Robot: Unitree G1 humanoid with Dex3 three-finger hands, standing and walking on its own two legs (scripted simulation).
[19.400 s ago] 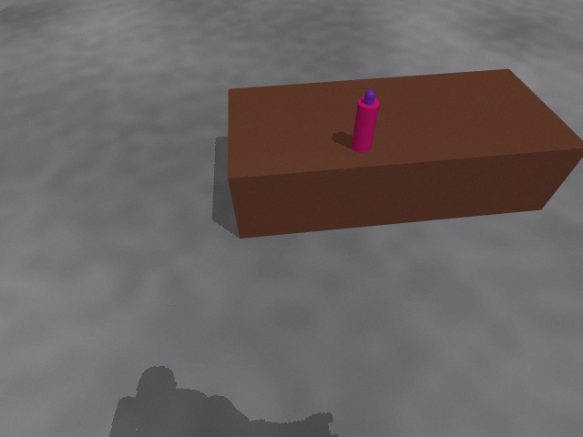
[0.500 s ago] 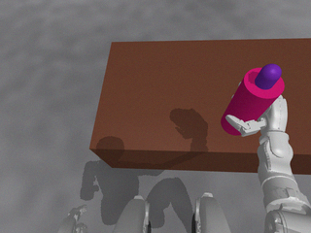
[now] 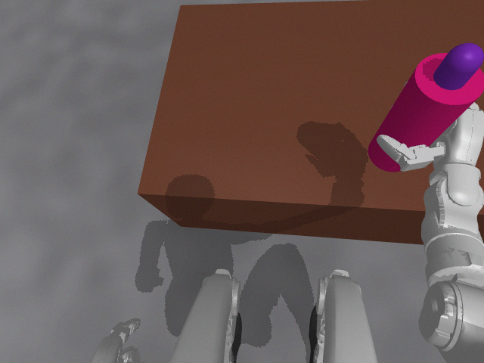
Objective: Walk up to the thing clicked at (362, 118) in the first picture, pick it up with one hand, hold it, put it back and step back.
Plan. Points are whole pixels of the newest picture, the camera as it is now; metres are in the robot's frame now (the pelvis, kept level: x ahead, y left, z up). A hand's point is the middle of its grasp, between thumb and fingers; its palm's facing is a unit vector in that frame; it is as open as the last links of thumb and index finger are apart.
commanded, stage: crouch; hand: right
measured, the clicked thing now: (420, 114) +0.47 -0.20 +0.04
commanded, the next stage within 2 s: lower in 0.28 s
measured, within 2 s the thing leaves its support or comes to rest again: rests again in 1.30 s
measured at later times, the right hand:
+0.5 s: hand (400, 130) +0.49 -0.21 -0.03, palm faces +0.17 +0.99 -0.01, open 10.4 cm
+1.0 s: hand (385, 144) +0.51 -0.21 -0.10, palm faces +0.17 +0.99 -0.03, open 10.4 cm
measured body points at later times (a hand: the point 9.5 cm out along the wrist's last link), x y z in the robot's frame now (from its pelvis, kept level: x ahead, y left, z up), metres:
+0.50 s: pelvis -0.01 +0.00 -0.04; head +0.18 -0.04 +0.36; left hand +0.08 +0.26 -0.16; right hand +0.48 -0.26 -0.03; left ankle +0.04 +0.13 -0.55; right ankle +0.07 -0.14 -0.55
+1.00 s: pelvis -0.02 +0.00 -0.11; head +0.19 -0.03 +0.29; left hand +0.06 +0.27 -0.24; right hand +0.49 -0.26 -0.10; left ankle +0.04 +0.13 -0.55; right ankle +0.07 -0.14 -0.55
